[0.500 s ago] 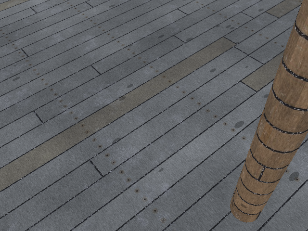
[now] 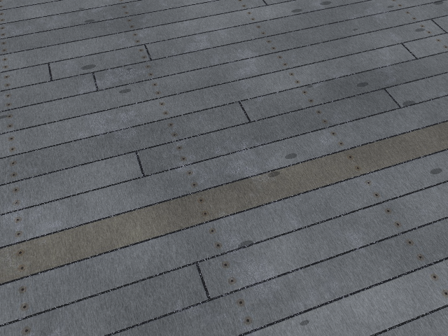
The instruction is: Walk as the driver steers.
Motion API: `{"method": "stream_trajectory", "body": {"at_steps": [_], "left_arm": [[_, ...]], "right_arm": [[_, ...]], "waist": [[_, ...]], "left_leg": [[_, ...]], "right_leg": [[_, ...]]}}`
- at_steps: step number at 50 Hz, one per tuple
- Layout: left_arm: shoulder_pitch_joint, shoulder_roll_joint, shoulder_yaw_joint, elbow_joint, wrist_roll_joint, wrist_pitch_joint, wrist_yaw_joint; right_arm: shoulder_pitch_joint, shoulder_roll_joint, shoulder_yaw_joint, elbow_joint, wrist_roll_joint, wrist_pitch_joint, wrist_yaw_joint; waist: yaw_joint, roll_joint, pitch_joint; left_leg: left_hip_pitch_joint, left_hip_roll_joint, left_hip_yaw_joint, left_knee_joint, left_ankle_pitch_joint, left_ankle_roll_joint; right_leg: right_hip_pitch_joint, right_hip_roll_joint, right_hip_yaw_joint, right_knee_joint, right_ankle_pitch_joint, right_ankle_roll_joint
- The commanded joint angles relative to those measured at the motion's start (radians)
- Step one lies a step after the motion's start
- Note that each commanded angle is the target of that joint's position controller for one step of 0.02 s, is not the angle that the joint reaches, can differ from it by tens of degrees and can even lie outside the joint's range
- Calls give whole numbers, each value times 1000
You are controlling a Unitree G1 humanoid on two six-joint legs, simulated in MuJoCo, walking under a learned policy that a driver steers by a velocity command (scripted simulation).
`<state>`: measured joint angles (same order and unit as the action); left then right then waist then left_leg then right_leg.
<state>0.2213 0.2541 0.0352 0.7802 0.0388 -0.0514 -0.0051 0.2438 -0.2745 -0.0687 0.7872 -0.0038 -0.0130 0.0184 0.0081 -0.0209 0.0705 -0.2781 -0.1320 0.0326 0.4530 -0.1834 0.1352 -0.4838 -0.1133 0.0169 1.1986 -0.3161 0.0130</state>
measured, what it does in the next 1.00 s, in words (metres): walks ahead, turning left: right foot, then left foot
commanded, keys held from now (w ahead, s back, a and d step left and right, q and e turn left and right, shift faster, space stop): w+q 0.30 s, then w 0.70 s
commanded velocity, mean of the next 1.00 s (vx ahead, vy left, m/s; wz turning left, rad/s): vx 0.50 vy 0.00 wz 0.31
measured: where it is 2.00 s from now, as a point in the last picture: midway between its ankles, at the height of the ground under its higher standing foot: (189, 240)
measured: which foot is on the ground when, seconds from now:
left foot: down 0.00-0.40, up 0.42-0.88, down 0.90-1.00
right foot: up 0.00-0.38, down 0.40-0.92, up 0.94-1.00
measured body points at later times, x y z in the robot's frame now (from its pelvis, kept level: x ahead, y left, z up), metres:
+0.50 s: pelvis +0.30 -0.04 +0.00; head +0.32 -0.04 +0.45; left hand +0.39 +0.25 -0.10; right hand +0.39 -0.31 -0.13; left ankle +0.11 +0.04 -0.65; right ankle +0.38 -0.11 -0.73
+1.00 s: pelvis +0.54 +0.06 +0.00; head +0.56 +0.08 +0.45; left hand +0.44 +0.30 -0.15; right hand +0.77 -0.12 -0.10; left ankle +0.57 +0.15 -0.74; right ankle +0.43 -0.09 -0.66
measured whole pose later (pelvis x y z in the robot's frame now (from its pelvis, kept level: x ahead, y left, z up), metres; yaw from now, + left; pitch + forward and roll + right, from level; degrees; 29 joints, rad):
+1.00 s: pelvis +0.54 +0.06 +0.00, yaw +17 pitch +0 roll -1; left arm 0.39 0.24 0.03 0.97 0.01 -0.05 -0.01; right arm 0.13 -0.25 -0.01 0.78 -0.03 -0.06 0.01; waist 0.03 -0.01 0.04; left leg -0.34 -0.03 0.07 0.52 -0.19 0.09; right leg -0.23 0.01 -0.02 1.01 -0.41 -0.06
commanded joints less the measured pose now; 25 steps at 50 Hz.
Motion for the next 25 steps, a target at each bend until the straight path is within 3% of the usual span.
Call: {"method": "stream_trajectory", "body": {"at_steps": [1, 2, 3, 5, 8, 9, 11, 14, 15, 17, 18, 19, 20, 21, 22, 23, 24, 25], "left_arm": [[74, 97, 24, -37, 11, 24, -4], [33, 94, 25, -45, 12, 29, -6], [-12, 95, 23, -60, 0, 31, -5], [-99, 91, 22, -91, 4, 31, -8], [-182, 89, 18, -112, -1, 25, -17], [-175, 104, 19, -104, -5, 22, -17], [-240, 91, 10, -131, 4, 18, -20], [-321, 105, 3, -171, -4, 6, -23], [-331, 110, 1, -181, -2, 1, -23], [-261, 118, 4, -165, -3, -8, -21], [-157, 121, 13, -136, -7, -16, -17], [-7, 151, 28, -88, -5, -29, -7], [145, 215, 45, -80, 5, -36, 9], [208, 328, 70, -58, 23, -27, 24], [156, 255, 63, -57, -5, -19, 17], [70, 179, 46, -71, -14, -19, 14], [27, 132, 34, -69, -13, -22, 10], [23, 112, 27, -55, -13, -25, 10]], "right_arm": [[49, -129, -31, -51, 7, -40, -9], [78, -129, -30, -46, 8, -44, -10], [113, -152, -33, -39, 0, -46, -11], [149, -158, -35, -25, 3, -45, -11], [203, -155, -34, -13, 6, -43, -14], [225, -158, -32, -6, -2, -45, -17], [251, -159, -31, -1, -4, -44, -23], [273, -172, -33, -2, -14, -40, -33], [274, -200, -42, 0, -9, -39, -35], [230, -190, -40, 2, -3, -38, -33], [201, -188, -42, -7, 2, -39, -33], [193, -176, -36, -1, 1, -42, -28], [198, -118, -18, -26, 3, -48, -23], [317, -49, -3, -37, 13, -43, -16], [312, -117, -5, -9, -24, -38, -28], [231, -128, -8, -7, -28, -37, -23], [170, -121, -3, -14, -28, -37, -15], [128, -114, -3, -20, -32, -32, -7]], "waist": [[19, 36, -84], [5, 25, -62], [-10, 42, -52], [-26, 32, -20], [-65, 73, -34], [-71, 69, -33], [-92, 92, -34], [-113, 96, -21], [-112, 97, -13], [-68, 102, -17], [-12, 121, -64], [56, 75, -147], [115, 8, -294], [53, -254, -387], [30, -134, -317], [11, -22, -171], [1, 23, -107], [-8, -2, -65]], "left_leg": [[98, 254, -303, -246, 263, 144], [104, 238, -296, -252, 281, 126], [117, 254, -317, -262, 304, 130], [149, 245, -329, -262, 317, 112], [222, 233, -337, -236, 355, 80], [251, 232, -354, -217, 359, 72], [297, 234, -372, -183, 371, 81], [336, 258, -422, -136, 429, 89], [340, 280, -447, -137, 419, 85], [283, 283, -421, -116, 511, 54], [262, 268, -415, -36, 659, 34], [236, 214, -355, 142, 700, 3], [122, 150, -301, 405, 484, -30], [-220, -43, -180, 714, -265, -76], [-321, 17, -207, 800, -314, -57], [-318, 64, -208, 786, -211, -56], [-294, 97, -194, 736, -153, -59], [-274, 121, -181, 689, -135, -60]], "right_leg": [[-81, -18, 8, -68, 45, 26], [-119, -15, 1, -94, 81, 32], [-150, -5, -3, -125, 93, 42], [-216, 3, -4, -225, 152, 52], [-229, 30, 1, -349, 254, 50], [-231, 37, 10, -393, 279, 44], [-244, 54, 8, -466, 300, 38], [-216, 83, 10, -560, 276, 21], [-194, 83, 24, -604, 287, 8], [-25, 113, -9, -661, 239, -26], [121, 140, -22, -696, 158, -48], [311, 129, -12, -737, 188, -78], [544, -58, 185, -757, 4, -120], [806, -300, 669, -867, -82, -254], [717, -307, 798, -933, -162, -251], [565, -261, 623, -947, -123, -230], [469, -204, 481, -962, -13, -206], [408, -144, 366, -984, 91, -172]]}}
Next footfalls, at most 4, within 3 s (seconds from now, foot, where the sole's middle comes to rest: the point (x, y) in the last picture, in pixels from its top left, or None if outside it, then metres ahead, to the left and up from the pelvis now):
0.40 right None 0.42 -0.10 -0.77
0.90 left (177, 281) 0.61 0.16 -0.77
1.40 right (213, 214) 0.85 0.06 -0.77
1.70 left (157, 247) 0.73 0.24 -0.77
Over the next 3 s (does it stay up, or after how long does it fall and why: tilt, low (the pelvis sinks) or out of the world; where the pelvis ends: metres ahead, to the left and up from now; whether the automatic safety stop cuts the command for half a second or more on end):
stays up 1.19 0.08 0.01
